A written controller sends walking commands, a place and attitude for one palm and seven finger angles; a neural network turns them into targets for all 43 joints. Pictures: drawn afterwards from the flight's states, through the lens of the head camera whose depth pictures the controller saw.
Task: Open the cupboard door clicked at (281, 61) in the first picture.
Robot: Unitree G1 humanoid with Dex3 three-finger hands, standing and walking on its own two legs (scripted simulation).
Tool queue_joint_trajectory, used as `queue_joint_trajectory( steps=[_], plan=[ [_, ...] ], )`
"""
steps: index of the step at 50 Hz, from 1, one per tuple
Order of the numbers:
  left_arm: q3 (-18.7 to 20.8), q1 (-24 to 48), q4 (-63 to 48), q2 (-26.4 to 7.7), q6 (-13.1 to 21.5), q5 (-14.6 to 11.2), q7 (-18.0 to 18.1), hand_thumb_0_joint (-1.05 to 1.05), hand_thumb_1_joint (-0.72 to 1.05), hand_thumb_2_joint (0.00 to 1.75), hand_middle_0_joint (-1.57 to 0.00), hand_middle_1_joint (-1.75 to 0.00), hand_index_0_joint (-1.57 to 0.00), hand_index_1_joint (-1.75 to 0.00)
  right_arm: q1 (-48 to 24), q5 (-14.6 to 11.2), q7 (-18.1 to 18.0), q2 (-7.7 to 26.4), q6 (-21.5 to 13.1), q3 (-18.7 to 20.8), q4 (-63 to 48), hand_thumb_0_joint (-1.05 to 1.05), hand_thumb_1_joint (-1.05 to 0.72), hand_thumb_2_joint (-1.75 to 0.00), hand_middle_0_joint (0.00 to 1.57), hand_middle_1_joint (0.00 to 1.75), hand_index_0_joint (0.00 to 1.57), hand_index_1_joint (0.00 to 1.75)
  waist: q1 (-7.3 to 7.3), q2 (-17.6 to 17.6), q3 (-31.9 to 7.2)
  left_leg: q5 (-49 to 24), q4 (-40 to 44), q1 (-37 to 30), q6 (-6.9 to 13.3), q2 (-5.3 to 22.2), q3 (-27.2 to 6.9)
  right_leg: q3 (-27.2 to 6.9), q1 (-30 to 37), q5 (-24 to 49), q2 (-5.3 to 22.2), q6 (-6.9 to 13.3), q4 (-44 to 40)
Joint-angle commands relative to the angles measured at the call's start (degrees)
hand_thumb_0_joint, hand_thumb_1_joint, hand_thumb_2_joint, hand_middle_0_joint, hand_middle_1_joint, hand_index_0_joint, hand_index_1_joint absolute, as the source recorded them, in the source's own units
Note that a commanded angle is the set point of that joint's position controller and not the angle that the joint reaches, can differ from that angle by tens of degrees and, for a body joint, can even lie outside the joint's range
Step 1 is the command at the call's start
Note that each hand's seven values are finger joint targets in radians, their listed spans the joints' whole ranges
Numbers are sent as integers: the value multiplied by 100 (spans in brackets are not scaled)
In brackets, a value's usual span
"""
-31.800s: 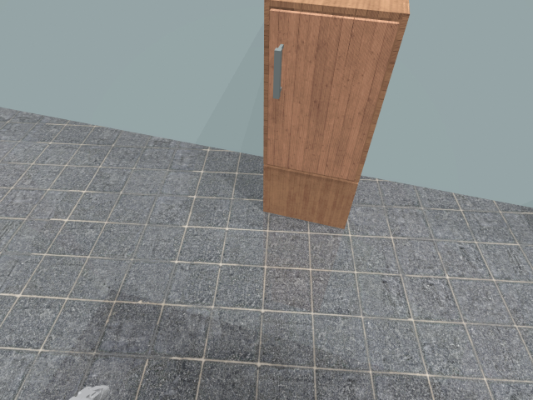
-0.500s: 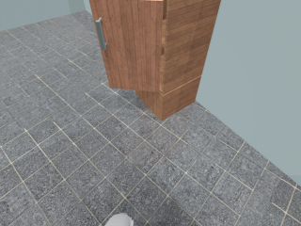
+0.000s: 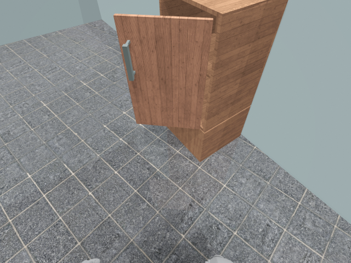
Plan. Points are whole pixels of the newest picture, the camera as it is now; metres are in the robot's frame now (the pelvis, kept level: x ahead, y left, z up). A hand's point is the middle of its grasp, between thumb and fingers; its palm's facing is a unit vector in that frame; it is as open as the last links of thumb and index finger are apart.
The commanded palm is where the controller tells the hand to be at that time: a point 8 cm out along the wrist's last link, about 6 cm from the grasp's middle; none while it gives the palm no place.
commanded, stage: take the last steps up to it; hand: left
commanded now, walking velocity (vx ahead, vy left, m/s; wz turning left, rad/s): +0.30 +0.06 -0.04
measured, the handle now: (129, 61) +0.86 +0.25 -0.01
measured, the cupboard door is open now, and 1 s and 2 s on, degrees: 47 47 47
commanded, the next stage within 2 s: come to a stop and stand still in 0.50 s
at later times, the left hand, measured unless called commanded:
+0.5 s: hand out of the picture +0.15 +0.20 -0.18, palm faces +0.12 -0.98 -0.17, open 7.3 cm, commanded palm none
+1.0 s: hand (106, 185) +0.37 +0.26 -0.17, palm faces -0.01 -0.98 -0.20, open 7.3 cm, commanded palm none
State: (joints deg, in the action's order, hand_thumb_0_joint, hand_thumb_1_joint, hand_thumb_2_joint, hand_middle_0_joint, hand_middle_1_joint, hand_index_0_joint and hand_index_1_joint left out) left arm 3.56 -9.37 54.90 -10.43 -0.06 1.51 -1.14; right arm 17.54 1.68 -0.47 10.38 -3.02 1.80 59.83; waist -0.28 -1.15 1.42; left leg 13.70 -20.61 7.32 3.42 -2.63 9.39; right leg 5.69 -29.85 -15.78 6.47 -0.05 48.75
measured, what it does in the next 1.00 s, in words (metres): walks ahead: right foot, then left foot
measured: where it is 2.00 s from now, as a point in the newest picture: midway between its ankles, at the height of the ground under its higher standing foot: outside the picture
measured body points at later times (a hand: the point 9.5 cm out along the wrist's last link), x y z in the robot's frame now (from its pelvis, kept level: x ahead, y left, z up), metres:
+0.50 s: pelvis +0.19 +0.03 +0.00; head +0.22 +0.04 +0.45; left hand +0.14 +0.26 -0.16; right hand +0.28 -0.21 -0.14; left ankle +0.28 +0.15 -0.72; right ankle +0.11 -0.11 -0.74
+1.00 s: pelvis +0.27 +0.06 +0.00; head +0.31 +0.09 +0.45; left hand +0.37 +0.31 -0.15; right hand +0.30 -0.18 -0.14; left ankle +0.30 +0.15 -0.74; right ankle +0.24 -0.08 -0.70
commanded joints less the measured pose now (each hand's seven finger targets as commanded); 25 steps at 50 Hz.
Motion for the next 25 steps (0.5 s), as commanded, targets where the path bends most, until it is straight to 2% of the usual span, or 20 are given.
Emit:
queue_joint_trajectory(
  steps=[1,3,4,5,6,7,8,10,11,12,13,14,15,17,19,20,21,23,24,25],
  plan=[
    [6,6,-349,-265,118,2,-8,0,90,90,-20,-30,-20,-30,269,13,-6,765,-85,154,-98,0,-90,-90,20,30,20,30,-18,308,324,-179,1016,425,801,1851,-1193,-100,705,83,-63,30,-877],
    [34,-146,-303,-330,145,13,-7,0,90,90,-20,-30,-20,-30,291,7,-9,731,-59,130,-22,0,-90,-90,20,30,20,30,-123,225,329,-256,542,518,584,1633,-965,51,1326,298,-220,60,-1457],
    [68,-494,-202,-437,180,16,8,0,90,90,-20,-30,-20,-30,289,-13,-9,673,-53,104,1,0,-90,-90,20,30,20,30,-271,69,166,-322,-17,697,400,1386,-786,10,1989,385,-279,117,-1869],
    [152,-1085,-22,-730,248,39,37,0,90,90,-20,-30,-20,-30,263,-60,17,546,-64,86,-16,0,-90,-90,20,30,20,30,-525,-562,-57,-179,-1129,1379,162,936,-454,-613,3065,135,63,293,-2276],
    [275,-1819,190,-1278,317,56,82,0,90,90,-20,-30,-20,-30,333,-99,61,353,-77,69,-153,0,-90,-90,20,30,20,30,-712,-1773,-394,1054,-2719,2622,-188,212,35,-2635,4157,104,1512,879,-3014],
    [288,-2068,226,-1440,305,-51,129,0,90,90,-20,-30,-20,-30,77,-66,74,590,-42,107,-286,0,-90,-90,20,30,20,30,-753,-1528,-375,2112,-4006,2988,-252,285,-416,-3503,3936,115,2169,1365,-3625],
    [254,-1703,156,-1169,349,-56,183,0,90,90,-20,-30,-20,-30,-172,-55,67,666,-37,150,-271,0,-90,-90,20,30,20,30,-606,-992,-97,1514,-4486,3246,-251,549,-924,-3148,3609,469,1950,1341,-3604],
    [137,-1089,6,-789,369,-75,209,0,90,90,-20,-30,-20,-30,-273,-73,74,431,14,141,-205,0,-90,-90,20,30,20,30,-280,-484,119,837,-4382,3014,-357,818,-1014,-2053,2892,1272,1593,1111,-3588],
    [77,-974,0,-602,405,-84,195,0,90,90,-20,-30,-20,-30,-188,-49,96,308,73,121,-138,0,-90,-90,20,30,20,30,-148,-440,125,510,-4195,2753,-419,880,-976,-1453,2533,1547,1335,961,-3671],
    [52,-933,24,-539,446,-78,178,0,90,90,-20,-30,-20,-30,-18,-42,118,191,116,103,-90,0,-90,-90,20,30,20,30,-36,-495,2,294,-3970,2525,-481,867,-863,-1061,2402,1722,1149,867,-3709],
    [38,-940,68,-526,472,-78,165,0,90,90,-20,-30,-20,-30,39,-42,139,133,149,102,-76,0,-90,-90,20,30,20,30,3,-586,-27,134,-3734,2396,-524,845,-758,-826,2318,1767,1032,825,-3749],
    [33,-947,111,-527,495,-73,159,0,90,90,-20,-30,-20,-30,29,-44,153,121,172,104,-84,0,-90,-90,20,30,20,30,26,-645,-13,-11,-3500,2379,-559,850,-698,-717,2289,1692,1005,837,-3822],
    [76,-1018,153,-479,514,-46,160,0,90,90,-20,-30,-20,-30,-88,-44,179,53,183,132,-126,0,-90,-90,20,30,20,30,-6,-550,57,-147,-3227,2351,-569,832,-623,-638,2254,1637,957,841,-3886],
    [81,-1062,242,-634,514,-47,142,0,90,90,-20,-30,-20,-30,-285,-42,217,55,173,115,-230,0,-90,-90,20,30,20,30,-48,-384,46,-271,-2619,2307,-573,803,-531,-576,2326,1515,978,883,-3866],
    [88,-1190,368,-718,506,-34,133,0,90,90,-20,-30,-20,-30,-545,-43,241,65,133,108,-350,0,-90,-90,20,30,20,30,-128,-518,-9,-248,-2062,2269,-552,722,-443,-558,2585,1705,1000,868,-3707],
    [81,-1240,430,-751,494,-19,129,0,90,90,-20,-30,-20,-30,-715,-49,255,63,112,113,-408,0,-90,-90,20,30,20,30,-186,-631,91,-224,-1873,2149,-533,670,-383,-558,2494,1738,1029,842,-3649],
    [88,-1241,472,-804,480,-8,134,0,90,90,-20,-30,-20,-30,-770,-50,259,97,87,105,-453,0,-90,-90,20,30,20,30,-181,-714,114,-159,-1659,2028,-495,630,-391,-552,2504,1782,1049,815,-3537],
    [99,-1196,532,-871,433,-11,138,0,90,90,-20,-30,-20,-30,-678,-48,246,183,45,104,-433,0,-90,-90,20,30,20,30,-84,-760,138,-295,-1179,1507,-430,514,-291,-454,2360,1647,1005,681,-3272],
    [98,-1159,545,-846,400,-29,141,0,90,90,-20,-30,-20,-30,-452,-33,220,256,12,109,-349,0,-90,-90,20,30,20,30,52,-682,101,-459,-817,927,-390,380,-174,-351,2109,1628,855,570,-2960],
    [72,-1185,552,-750,374,-30,132,0,90,90,-20,-30,-20,-30,-33,-10,179,443,-25,150,-213,0,-90,-90,20,30,20,30,234,-298,-39,-514,-597,98,-323,366,-223,-178,1678,1686,619,448,-2196]
  ],
)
